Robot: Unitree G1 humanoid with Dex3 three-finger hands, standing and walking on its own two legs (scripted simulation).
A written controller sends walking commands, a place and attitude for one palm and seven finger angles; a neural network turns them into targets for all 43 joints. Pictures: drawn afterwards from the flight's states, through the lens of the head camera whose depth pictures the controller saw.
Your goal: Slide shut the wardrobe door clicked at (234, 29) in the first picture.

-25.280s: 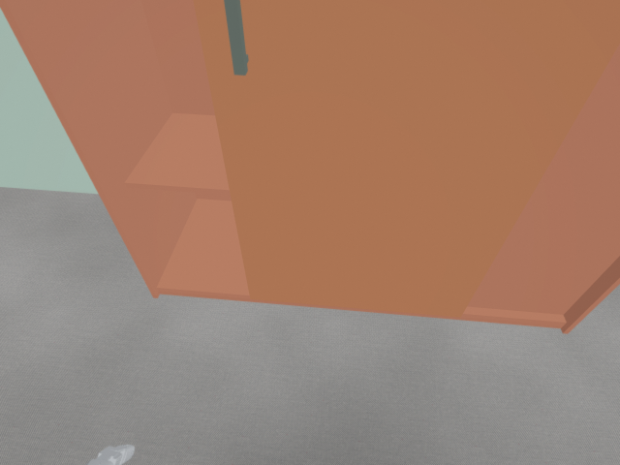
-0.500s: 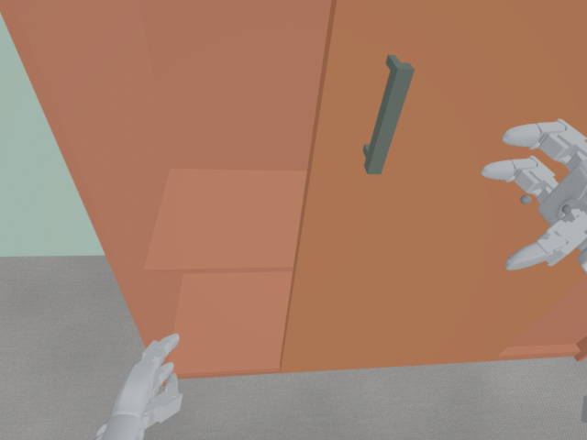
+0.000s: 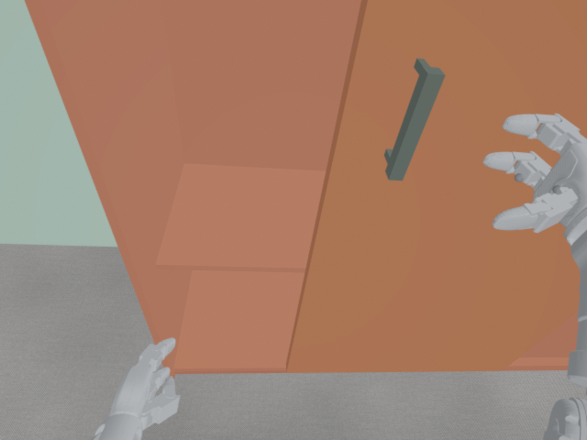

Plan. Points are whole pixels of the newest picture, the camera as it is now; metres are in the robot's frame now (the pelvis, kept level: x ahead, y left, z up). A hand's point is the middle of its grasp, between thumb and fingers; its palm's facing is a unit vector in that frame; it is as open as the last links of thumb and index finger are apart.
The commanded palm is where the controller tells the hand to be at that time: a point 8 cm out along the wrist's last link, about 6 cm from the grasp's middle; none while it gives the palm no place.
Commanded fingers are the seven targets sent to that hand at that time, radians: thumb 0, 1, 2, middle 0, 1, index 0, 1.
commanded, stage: move the hooked fingers beside the handle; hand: right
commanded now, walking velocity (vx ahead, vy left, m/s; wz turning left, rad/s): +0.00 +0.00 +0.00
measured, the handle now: (407, 121) +0.48 -0.13 +0.24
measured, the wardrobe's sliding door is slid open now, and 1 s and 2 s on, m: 0.37 0.37 0.37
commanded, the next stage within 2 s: feel for the door with the fingertips in 1.96 s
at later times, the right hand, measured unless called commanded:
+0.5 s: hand (485, 154) +0.39 -0.20 +0.25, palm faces -0.04 +1.00 -0.04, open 14.0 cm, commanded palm +0.38 -0.25 +0.24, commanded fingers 0.00 0.50 -0.30 0.30 1.20 0.30 1.20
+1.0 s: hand (469, 149) +0.42 -0.19 +0.24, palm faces -0.01 +1.00 -0.04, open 14.0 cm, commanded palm +0.39 -0.23 +0.24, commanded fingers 0.00 0.50 -0.30 0.30 1.20 0.30 1.20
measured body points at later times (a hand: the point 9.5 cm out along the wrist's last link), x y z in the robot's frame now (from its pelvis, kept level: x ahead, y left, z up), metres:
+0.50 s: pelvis +0.00 +0.00 +0.00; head -0.01 +0.02 +0.45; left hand +0.17 +0.24 -0.09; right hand +0.39 -0.25 +0.26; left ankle -0.03 +0.10 -0.74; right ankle +0.01 -0.12 -0.74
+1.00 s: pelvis +0.00 -0.01 +0.00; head -0.01 +0.02 +0.45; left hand +0.14 +0.24 -0.10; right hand +0.41 -0.25 +0.25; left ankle -0.03 +0.10 -0.74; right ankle +0.01 -0.12 -0.74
